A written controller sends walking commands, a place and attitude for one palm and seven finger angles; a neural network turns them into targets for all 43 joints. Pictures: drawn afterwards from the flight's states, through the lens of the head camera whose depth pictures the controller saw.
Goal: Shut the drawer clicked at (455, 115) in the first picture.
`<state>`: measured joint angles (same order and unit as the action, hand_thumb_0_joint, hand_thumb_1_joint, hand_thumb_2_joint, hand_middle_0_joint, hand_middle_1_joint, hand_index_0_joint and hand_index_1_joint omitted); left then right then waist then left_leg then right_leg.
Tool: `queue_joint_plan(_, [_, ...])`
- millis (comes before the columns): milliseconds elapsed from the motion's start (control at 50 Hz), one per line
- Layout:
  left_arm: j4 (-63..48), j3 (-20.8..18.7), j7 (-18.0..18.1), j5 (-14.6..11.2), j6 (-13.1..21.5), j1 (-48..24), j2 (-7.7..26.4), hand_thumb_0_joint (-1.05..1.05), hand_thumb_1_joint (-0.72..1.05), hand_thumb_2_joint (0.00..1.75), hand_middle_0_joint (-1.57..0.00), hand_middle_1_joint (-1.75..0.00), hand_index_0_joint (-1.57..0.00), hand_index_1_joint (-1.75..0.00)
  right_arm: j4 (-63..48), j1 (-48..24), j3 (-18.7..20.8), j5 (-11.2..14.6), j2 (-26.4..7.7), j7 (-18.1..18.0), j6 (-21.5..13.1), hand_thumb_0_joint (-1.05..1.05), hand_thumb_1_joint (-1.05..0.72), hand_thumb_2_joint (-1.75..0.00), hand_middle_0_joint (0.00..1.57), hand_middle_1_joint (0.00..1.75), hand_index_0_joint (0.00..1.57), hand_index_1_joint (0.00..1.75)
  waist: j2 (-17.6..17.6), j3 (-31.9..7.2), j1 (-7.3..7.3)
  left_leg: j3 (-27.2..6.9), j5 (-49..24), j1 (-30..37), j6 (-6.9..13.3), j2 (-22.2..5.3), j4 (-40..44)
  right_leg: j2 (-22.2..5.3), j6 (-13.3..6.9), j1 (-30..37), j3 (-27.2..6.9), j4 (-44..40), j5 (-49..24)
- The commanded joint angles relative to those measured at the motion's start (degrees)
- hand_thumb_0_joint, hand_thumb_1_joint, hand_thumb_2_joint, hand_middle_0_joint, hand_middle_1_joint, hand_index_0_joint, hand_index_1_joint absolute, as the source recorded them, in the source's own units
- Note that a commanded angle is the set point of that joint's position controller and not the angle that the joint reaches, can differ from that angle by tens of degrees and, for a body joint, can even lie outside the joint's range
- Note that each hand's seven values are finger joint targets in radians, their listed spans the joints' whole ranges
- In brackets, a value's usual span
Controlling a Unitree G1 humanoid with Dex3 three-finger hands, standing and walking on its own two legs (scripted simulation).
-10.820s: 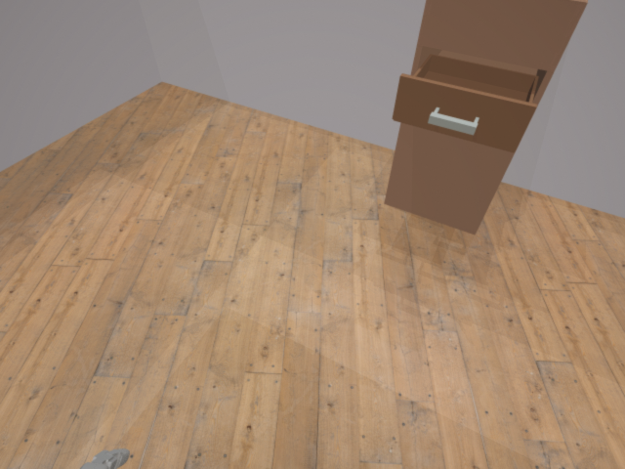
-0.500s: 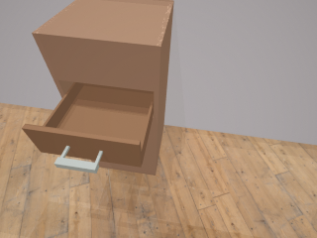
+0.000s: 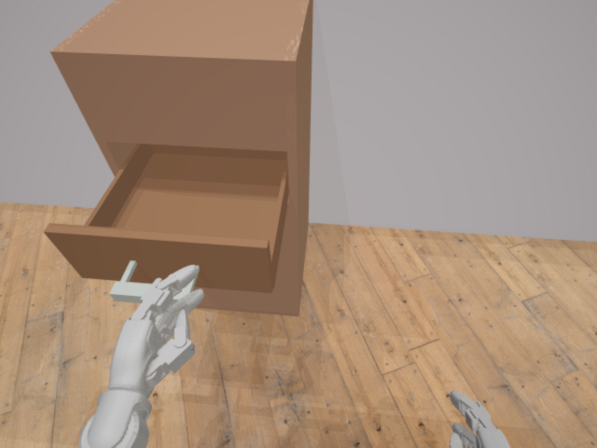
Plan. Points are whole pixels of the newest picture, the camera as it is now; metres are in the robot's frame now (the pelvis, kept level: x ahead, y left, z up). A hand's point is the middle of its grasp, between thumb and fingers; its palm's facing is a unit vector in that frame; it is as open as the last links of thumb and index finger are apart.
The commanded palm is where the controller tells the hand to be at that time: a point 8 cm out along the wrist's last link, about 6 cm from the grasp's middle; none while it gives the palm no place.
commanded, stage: raise the hand and make a fist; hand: left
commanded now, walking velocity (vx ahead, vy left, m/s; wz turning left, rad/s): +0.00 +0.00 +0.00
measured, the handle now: (157, 281) +0.41 +0.26 -0.07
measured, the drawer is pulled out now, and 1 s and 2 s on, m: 0.25 0.25 0.25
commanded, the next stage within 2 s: bring the fist close to the handle in 1.62 s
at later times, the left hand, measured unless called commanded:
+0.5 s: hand (184, 388) +0.21 +0.16 -0.01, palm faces -0.18 -0.98 +0.00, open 4.1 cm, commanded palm +0.18 +0.24 -0.01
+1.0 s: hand (124, 379) +0.21 +0.22 +0.02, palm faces -0.06 -1.00 -0.06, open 3.1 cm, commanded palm +0.19 +0.28 +0.01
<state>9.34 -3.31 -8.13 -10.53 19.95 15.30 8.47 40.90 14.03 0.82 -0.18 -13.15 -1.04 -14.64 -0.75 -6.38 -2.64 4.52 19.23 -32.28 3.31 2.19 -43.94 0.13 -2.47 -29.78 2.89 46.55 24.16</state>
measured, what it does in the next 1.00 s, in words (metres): stands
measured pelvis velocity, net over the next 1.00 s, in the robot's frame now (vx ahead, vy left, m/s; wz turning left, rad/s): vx -0.01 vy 0.02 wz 0.04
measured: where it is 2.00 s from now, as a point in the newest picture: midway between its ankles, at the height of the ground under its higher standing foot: outside the picture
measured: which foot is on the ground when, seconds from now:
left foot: down 0.00-1.00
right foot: down 0.00-1.00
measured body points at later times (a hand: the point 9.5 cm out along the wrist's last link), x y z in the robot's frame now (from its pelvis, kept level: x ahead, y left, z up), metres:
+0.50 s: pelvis -0.06 -0.02 -0.05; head -0.02 -0.02 +0.39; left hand +0.22 +0.21 -0.01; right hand +0.12 -0.23 -0.13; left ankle +0.03 +0.08 -0.71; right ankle -0.01 -0.09 -0.71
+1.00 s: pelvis -0.01 +0.02 -0.04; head +0.04 +0.04 +0.41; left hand +0.21 +0.28 +0.02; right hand +0.20 -0.21 -0.10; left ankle +0.03 +0.09 -0.71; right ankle -0.01 -0.09 -0.71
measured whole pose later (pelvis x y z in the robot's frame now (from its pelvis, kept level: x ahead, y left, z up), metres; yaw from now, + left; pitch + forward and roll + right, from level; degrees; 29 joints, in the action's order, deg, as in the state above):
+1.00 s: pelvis -0.01 +0.02 -0.04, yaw +2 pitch +13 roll -4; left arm 0.0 -10.5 -19.6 -16.0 21.8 18.2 16.1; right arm 29.7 11.6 -0.4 1.5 -14.5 -1.5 -13.1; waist -1.7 -6.9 -0.5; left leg 0.5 25.7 -48.7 4.6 1.6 -61.6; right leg 2.7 -1.8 -42.0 5.2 58.3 29.2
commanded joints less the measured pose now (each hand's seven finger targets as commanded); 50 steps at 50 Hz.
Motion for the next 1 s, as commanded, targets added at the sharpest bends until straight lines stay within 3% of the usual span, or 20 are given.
queue_joint_plan(0, [2.2, -7.7, -13.3, -1.9, 11.1, 18.1, 8.3, 0.0, 0.9, 0.9, -0.5, -0.62, -0.5, -0.62, -15.4, -7.7, 4.7, 0.7, -8.8, 2.0, -2.6, 0.0, -0.9, -0.9, 0.2, 0.3, 0.2, 0.3, 1.7, -8.2, 7.08, -4.2, -11.1, -4.2, -4.2, -1.2, -6.1, -0.7, -0.6, -6.8, -0.3, 5.3, -15.0])
queue_joint_plan(60, [-7.6, -11.9, -11.8, -3.7, 10.5, 6.4, 13.3, 0.0, 0.9, 0.9, -0.56, -0.69, -0.56, -0.69, -20.1, -9.5, 3.8, 1.2, -8.4, 1.1, -0.5, 0.0, -0.9, -0.9, 0.2, 0.3, 0.2, 0.3, -3.2, -9.2, 7.4, -4.0, 0.6, -10.4, -3.1, -0.7, -8.1, -0.3, -0.6, -11.3, -2.4, 7.0, -0.8])
queue_joint_plan(140, [-23.4, -11.2, -5.8, -5.6, 15.1, -9.9, 13.5, 0.0, 0.9, 0.9, -0.64, -0.78, -0.64, -0.78, -21.7, -7.1, 2.6, 1.5, -6.9, -0.8, -0.3, 0.0, -0.9, -0.9, 0.2, 0.3, 0.2, 0.3, -7.7, -12.6, 3.49, -6.9, 12.8, -10.9, -1.5, -2.3, -10.3, -0.1, -0.3, -16.4, -6.9, 4.6, 14.3])
queue_joint_plan(180, [-29.4, -8.2, -5.3, -5.0, 17.8, -15.9, 14.1, 0.0, 0.9, 0.9, -0.68, -0.82, -0.68, -0.82, -20.9, -6.2, 1.9, 1.5, -6.9, -2.0, -0.9, 0.0, -0.9, -0.9, 0.2, 0.3, 0.2, 0.3, -7.5, -14.3, 0.73, -7.9, 15.0, -10.8, -0.9, -2.8, -11.9, 0.3, -0.1, -18.4, -8.0, 4.4, 16.4])
queue_joint_plan(220, [-26.7, -2.4, -7.7, -4.7, 18.3, -14.3, 11.5, 0.0, 0.9, 0.9, -0.72, -0.86, -0.72, -0.86, -19.6, -5.5, 0.7, 2.0, -7.6, -2.9, -2.2, 0.0, -0.9, -0.9, 0.2, 0.3, 0.2, 0.3, -6.3, -11.1, -1.51, -8.4, 16.5, -11.6, -0.7, -3.0, -12.8, 0.5, 0.3, -19.9, -8.0, 3.1, 18.1])
queue_joint_plan(280, [-14.4, 2.1, -12.9, -5.1, 11.9, -15.0, 11.0, 0.0, 0.9, 0.9, -0.78, -0.93, -0.78, -0.93, -17.5, -4.3, -0.5, 3.3, -9.7, -4.4, -2.9, 0.0, -0.9, -0.9, 0.2, 0.3, 0.2, 0.3, 0.0, -3.7, -4.43, -8.4, 18.9, -16.2, -0.5, -3.1, -13.7, 0.7, 1.3, -20.1, -8.6, -0.4, 22.7])
queue_joint_plan(340, [-5.7, -2.1, -16.2, -5.1, 1.6, -16.7, 16.5, 0.0, 0.9, 0.9, -0.84, -0.99, -0.84, -0.99, -18.3, -3.7, -1.2, 4.3, -10.5, -5.6, -1.7, 0.0, -0.9, -0.9, 0.2, 0.3, 0.2, 0.3, 2.4, -3.8, -2.81, -7.1, 17.3, -19.0, -0.5, -2.6, -13.1, -0.3, 1.6, -16.0, -10.2, -3.6, 26.2])
queue_joint_plan(360, [-2.0, -6.9, -15.8, -5.1, -1.9, -16.3, 20.3, 0.0, 0.9, 0.9, -0.86, -1.01, -0.86, -1.01, -18.3, -4.2, -1.4, 4.5, -10.9, -5.7, -0.9, 0.0, -0.9, -0.9, 0.2, 0.3, 0.2, 0.3, 2.3, -4.4, -1.39, -7.0, 16.7, -19.3, -0.6, -2.4, -12.9, -0.5, 1.5, -14.7, -10.7, -4.3, 27.0])
queue_joint_plan(420, [-5.7, -12.5, -12.8, -7.9, -8.0, -18.7, 21.8, 0.0, 0.9, 0.9, -0.92, -1.08, -0.92, -1.08, -21.0, -7.1, -1.7, 4.0, -9.0, -5.3, 1.5, 0.0, -0.9, -0.9, 0.2, 0.3, 0.2, 0.3, -0.4, -9.6, 2.55, -6.3, 11.4, -17.0, -1.1, -1.7, -12.2, -2.3, 1.4, -6.4, -13.3, -6.7, 25.6])
queue_joint_plan(460, [-8.4, -17.2, -9.1, -9.1, -7.2, -18.3, 23.5, 0.0, 0.9, 0.9, -0.96, -1.12, -0.96, -1.12, -20.7, -6.5, -1.7, 3.1, -8.0, -4.7, 2.4, 0.0, -0.9, -0.9, 0.2, 0.3, 0.2, 0.3, -0.6, -11.1, 3.97, -6.7, 9.6, -16.9, -1.7, -2.3, -12.5, -2.9, 1.4, -4.2, -14.0, -6.6, 23.5])
queue_joint_plan(520, [-11.8, -18.5, -6.0, -8.8, -0.7, -12.3, 21.1, 0.0, 0.9, 0.9, -1.02, -1.19, -1.02, -1.19, -20.4, -4.8, -1.2, 2.6, -6.7, -3.4, 2.2, 0.0, -0.9, -0.9, 0.2, 0.3, 0.2, 0.3, -0.2, -10.8, 4.68, -7.1, 5.2, -15.8, -2.0, -2.7, -11.0, -2.1, 0.9, -3.8, -12.0, -4.0, 14.3])
queue_joint_plan(540, [-11.0, -18.0, -6.2, -8.0, 1.5, -9.3, 20.1, 0.0, 0.9, 0.9, -1.04, -1.21, -1.04, -1.21, -19.7, -4.2, -0.7, 2.7, -6.7, -2.9, 1.8, 0.0, -0.9, -0.9, 0.2, 0.3, 0.2, 0.3, -1.2, -10.3, 4.61, -6.9, 3.0, -14.8, -1.9, -2.7, -10.6, -1.4, 1.0, -4.4, -10.9, -2.8, 9.3])
queue_joint_plan(560, [-9.1, -17.8, -7.2, -7.6, 3.0, -7.4, 19.7, 0.0, 0.9, 0.9, -1.06, -1.23, -1.06, -1.23, -19.4, -3.8, -0.3, 2.4, -6.9, -2.5, 1.8, 0.0, -0.9, -0.9, 0.2, 0.3, 0.2, 0.3, 1.6, -10.3, 4.18, -7.3, 1.8, -15.3, -1.8, -2.7, -10.4, -0.8, 1.4, -4.0, -10.3, -1.6, 5.9])
queue_joint_plan(600, [-7.4, -15.7, -9.9, -5.8, 5.1, -3.7, 18.7, 0.0, 0.9, 0.9, -1.1, -1.27, -1.1, -1.27, -18.4, -2.8, 0.7, 2.5, -7.7, -1.8, 1.4, 0.0, -0.9, -0.9, 0.2, 0.3, 0.2, 0.3, -0.9, -10.0, 3.24, -6.9, -1.0, -13.1, -1.3, -2.4, -10.0, -0.1, 1.8, -5.8, -8.2, 0.3, -0.7])
queue_joint_plan(660, [-8.1, -8.5, -15.5, -6.4, 4.3, -3.7, 14.3, 0.0, 0.9, 0.9, -1.16, -1.34, -1.16, -1.34, -19.2, -2.1, 1.2, 3.2, -9.3, -1.7, 0.4, 0.0, -0.9, -0.9, 0.2, 0.3, 0.2, 0.3, -1.0, -8.4, 0.4, -7.4, -2.3, -8.8, -0.4, -2.3, -9.6, 0.8, 2.3, -10.0, -6.0, 0.4, -3.2])
queue_joint_plan(720, [-12.8, -11.3, -18.0, -8.9, 4.0, -4.0, 16.6, 0.0, 0.9, 0.9, -1.22, -1.4, -1.22, -1.4, -18.7, -0.1, 2.0, 3.3, -10.2, -2.3, -1.3, 0.0, -0.9, -0.9, 0.2, 0.3, 0.2, 0.3, 0.0, -14.1, 0.36, -8.1, -5.2, -4.5, -0.2, -2.5, -9.2, 1.4, 2.0, -8.5, -4.0, 1.1, -6.5])
queue_joint_plan(780, [-20.6, -13.9, -16.0, -10.3, 6.2, -5.2, 18.0, 0.0, 0.9, 0.9, -1.28, -1.47, -1.28, -1.47, -17.9, 0.1, 2.1, 2.6, -10.1, -2.3, -3.2, 0.0, -0.9, -0.9, 0.2, 0.3, 0.2, 0.3, -3.8, -18.1, 1.32, -9.7, -11.0, 1.9, -1.0, -2.9, -8.6, 2.2, 0.7, -10.2, -0.9, 4.5, -10.7])
queue_joint_plan(800, [-20.9, -15.1, -14.7, -10.2, 6.7, -1.5, 17.9, 0.0, 0.9, 0.9, -1.3, -1.49, -1.3, -1.49, -17.6, -0.1, 2.3, 2.4, -9.6, -2.0, -3.3, 0.0, -0.9, -0.9, 0.2, 0.3, 0.2, 0.3, -5.1, -17.9, 2.29, -9.9, -13.0, 3.3, -1.6, -3.1, -8.1, 2.3, 0.3, -10.7, -0.3, 5.1, -11.0])
queue_joint_plan(860, [-22.8, -14.0, -11.3, -7.9, 7.5, -1.4, 17.3, 0.0, 0.9, 0.9, -1.36, -1.56, -1.36, -1.56, -17.2, -0.6, 2.1, 1.8, -9.5, -1.3, -2.8, 0.0, -0.9, -0.9, 0.2, 0.3, 0.2, 0.3, -8.2, -15.7, 2.08, -11.5, -17.3, 5.3, -3.1, -3.9, -8.0, 2.4, 0.1, -14.6, 1.0, 7.2, -10.4])
queue_joint_plan(980, [-18.2, -9.2, -12.7, -5.1, 1.2, 1.9, 14.1, 0.0, 0.9, 0.9, -1.4, -1.6, -1.4, -1.6, -20.2, -1.6, 1.8, 2.4, -9.8, -0.8, 0.9, 0.0, -0.9, -0.9, 0.2, 0.3, 0.2, 0.3, -4.1, -11.8, 1.13, -13.1, -11.9, 3.5, -3.6, -4.7, -5.3, 2.4, 0.7, -14.8, 1.8, 5.3, -7.2])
